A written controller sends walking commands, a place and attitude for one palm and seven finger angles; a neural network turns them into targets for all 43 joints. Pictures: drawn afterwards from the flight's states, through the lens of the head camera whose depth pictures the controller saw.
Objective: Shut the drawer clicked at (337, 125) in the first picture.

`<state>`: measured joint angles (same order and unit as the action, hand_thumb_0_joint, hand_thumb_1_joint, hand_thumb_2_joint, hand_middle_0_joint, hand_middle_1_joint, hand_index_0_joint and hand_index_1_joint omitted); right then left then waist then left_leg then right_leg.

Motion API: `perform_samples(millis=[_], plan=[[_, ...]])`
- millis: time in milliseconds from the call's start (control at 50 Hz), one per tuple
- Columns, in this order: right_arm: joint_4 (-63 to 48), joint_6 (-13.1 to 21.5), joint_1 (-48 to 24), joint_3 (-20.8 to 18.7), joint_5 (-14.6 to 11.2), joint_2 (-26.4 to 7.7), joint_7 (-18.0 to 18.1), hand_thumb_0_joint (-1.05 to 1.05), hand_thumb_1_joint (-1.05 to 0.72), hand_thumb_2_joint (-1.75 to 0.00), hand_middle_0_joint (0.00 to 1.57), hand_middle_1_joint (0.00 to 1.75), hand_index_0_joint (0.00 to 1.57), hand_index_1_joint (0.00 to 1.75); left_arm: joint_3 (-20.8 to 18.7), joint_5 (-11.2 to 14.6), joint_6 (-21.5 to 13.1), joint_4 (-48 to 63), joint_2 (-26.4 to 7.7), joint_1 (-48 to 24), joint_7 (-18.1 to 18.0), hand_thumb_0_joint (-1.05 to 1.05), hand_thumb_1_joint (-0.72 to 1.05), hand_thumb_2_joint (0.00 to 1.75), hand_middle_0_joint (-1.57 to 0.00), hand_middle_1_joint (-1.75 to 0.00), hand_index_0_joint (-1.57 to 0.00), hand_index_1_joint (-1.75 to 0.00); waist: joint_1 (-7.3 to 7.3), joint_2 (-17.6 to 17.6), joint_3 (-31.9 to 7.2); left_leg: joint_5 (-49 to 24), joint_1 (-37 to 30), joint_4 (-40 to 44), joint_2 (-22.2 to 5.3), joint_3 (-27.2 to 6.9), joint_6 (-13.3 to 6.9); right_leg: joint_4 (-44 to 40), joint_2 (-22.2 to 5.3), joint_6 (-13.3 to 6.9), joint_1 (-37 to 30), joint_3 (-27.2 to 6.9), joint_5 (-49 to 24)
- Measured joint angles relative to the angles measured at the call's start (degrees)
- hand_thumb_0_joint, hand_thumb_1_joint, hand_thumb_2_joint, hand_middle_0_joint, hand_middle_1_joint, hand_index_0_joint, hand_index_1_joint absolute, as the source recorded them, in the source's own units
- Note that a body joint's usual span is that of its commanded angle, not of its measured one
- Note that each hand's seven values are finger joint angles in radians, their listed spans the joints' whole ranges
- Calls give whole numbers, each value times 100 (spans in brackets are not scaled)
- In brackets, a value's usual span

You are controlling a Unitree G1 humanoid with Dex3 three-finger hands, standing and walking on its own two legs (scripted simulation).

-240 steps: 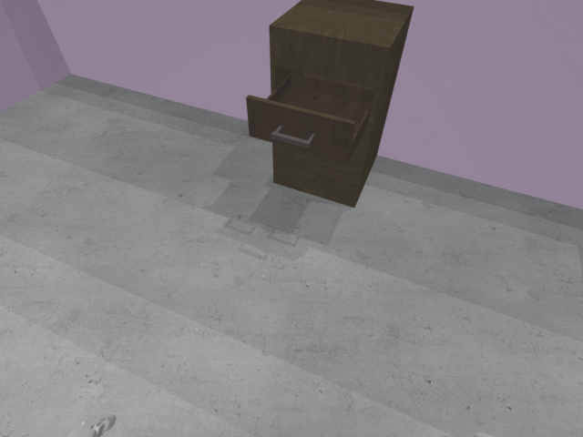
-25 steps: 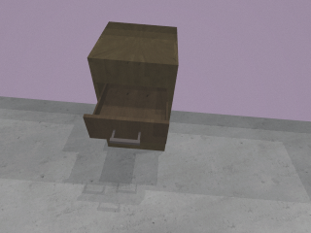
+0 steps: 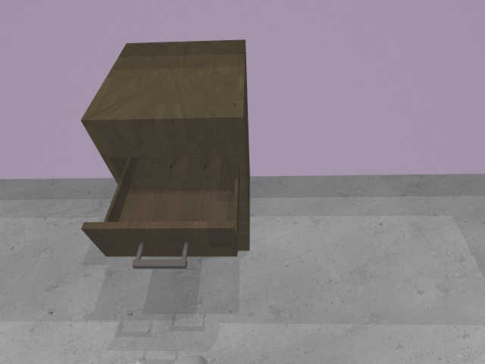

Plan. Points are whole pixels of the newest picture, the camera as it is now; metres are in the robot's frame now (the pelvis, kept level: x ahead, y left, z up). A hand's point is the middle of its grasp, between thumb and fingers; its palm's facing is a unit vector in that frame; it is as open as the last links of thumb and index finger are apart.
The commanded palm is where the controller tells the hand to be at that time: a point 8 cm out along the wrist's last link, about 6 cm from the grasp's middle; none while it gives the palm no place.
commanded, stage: take the last steps up to it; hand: left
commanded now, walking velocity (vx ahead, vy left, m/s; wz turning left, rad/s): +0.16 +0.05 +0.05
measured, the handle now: (161, 256) +0.41 +0.24 -0.24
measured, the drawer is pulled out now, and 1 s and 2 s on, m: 0.25 0.25 0.25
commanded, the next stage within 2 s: come to a stop and stand still in 0.04 s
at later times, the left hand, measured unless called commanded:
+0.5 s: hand out of the picture +0.02 +0.18 -0.18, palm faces +0.07 -0.99 -0.14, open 7.4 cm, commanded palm none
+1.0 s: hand out of the picture +0.05 +0.14 -0.17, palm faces +0.05 -0.98 -0.19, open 7.4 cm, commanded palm none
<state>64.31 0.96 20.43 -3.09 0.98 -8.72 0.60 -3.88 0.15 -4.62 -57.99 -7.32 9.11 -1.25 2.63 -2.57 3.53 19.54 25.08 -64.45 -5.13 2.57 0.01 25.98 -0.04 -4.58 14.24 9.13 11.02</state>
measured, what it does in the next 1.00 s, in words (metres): steps on the spot: left foot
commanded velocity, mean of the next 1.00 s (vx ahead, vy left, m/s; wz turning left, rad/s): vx -0.03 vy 0.01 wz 0.00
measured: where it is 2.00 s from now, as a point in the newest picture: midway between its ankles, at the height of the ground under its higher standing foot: outside the picture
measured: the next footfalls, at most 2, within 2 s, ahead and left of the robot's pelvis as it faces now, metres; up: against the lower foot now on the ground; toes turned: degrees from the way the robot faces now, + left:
left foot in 0.30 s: +0.13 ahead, +0.14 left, +0.00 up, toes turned +0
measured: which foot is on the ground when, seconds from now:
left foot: up 0.00-0.28, down 0.30-1.00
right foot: down 0.00-1.00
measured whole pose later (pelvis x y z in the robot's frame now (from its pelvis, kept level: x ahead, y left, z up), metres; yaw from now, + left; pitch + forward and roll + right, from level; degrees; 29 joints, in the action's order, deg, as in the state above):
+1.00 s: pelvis +0.05 -0.02 +0.00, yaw -1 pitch -2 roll +0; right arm 67.6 -2.3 23.0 -0.6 1.0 -8.5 1.3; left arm -1.3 -0.4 -0.5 -65.1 -6.1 17.7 -1.9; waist 0.6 -2.4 0.0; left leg 13.2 14.3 -27.0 -4.1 1.0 0.8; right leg 22.4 3.4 -5.6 6.8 8.5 14.2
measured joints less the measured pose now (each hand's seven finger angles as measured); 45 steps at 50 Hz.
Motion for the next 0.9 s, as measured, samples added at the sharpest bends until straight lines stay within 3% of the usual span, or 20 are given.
perform_samples(millis=[140, 240, 300, 400, 640, 740, 820, 900], plan=[[-316, -51, -649, -43, 29, -132, -35, 0, -91, -90, 19, 30, 20, 30, 92, -99, 67, -307, -102, 521, 2, -2, 95, 90, -20, -30, -20, -30, -174, -19, -211, -473, 380, 1119, -103, 46, 142, -682, 192, -42, -472, 61, -112], [-354, -55, -975, 35, -14, -145, -16, 0, -92, -90, 19, 30, 20, 30, 191, -131, 161, -587, 11, 870, 9, -1, 93, 90, -20, -30, -20, -30, -403, 30, -243, -345, -187, 2447, 32, 49, 194, -682, 201, 45, -650, -14, 30], [-347, -15, -1080, 134, -46, -93, 24, 0, -91, -90, 19, 30, 20, 30, 249, -97, 248, -767, 80, 1033, -24, 0, 92, 90, -20, -30, -20, -30, -499, 36, -246, -1103, -834, 3530, 85, 7, 156, -361, 226, 145, -645, -48, 279], [-310, -30, -1205, 238, -82, 158, 121, 0, -93, -90, 20, 30, 20, 30, 293, -76, 452, -881, 36, 1042, -117, 0, 92, 90, -20, -30, -20, -30, -606, 449, -184, -840, -1151, 3839, 301, 178, -39, -149, -6, 282, -675, -186, 443], [-417, -141, -1193, 98, -81, 76, 192, -1, -93, -90, 20, 30, 20, 30, 195, -160, 606, -500, -188, 784, -62, 0, 91, 90, -20, -30, -20, -30, -426, 404, -54, -1090, -987, 3995, 402, 432, -72, 495, -153, 302, -63, -433, 594], [-184, -275, -862, 91, -40, -124, 105, 0, -92, -90, 20, 30, 20, 30, 214, -159, 500, -525, -251, 788, -67, 0, 91, 90, -20, -30, -19, -30, -312, 136, -239, -1025, -993, 3984, 272, 273, 58, 248, 6, 117, -218, -289, 468], [14, -298, -488, 170, -3, -118, 35, 0, -92, -90, 20, 30, 20, 30, 276, -95, 436, -638, -232, 865, -63, 0, 91, 90, -20, -30, -19, -30, -239, 99, -421, -693, -1062, 4022, 225, 103, 77, -152, 137, 9, -448, -211, 304], [185, -262, -122, 234, 11, -72, 41, 0, -91, -90, 20, 30, 20, 30, 295, -50, 399, -714, -96, 865, -52, 0, 91, 90, -20, -30, -19, -30, -200, 39, -408, -839, -1116, 4002, 157, -85, 83, -326, 283, -72, -622, -147, 249]])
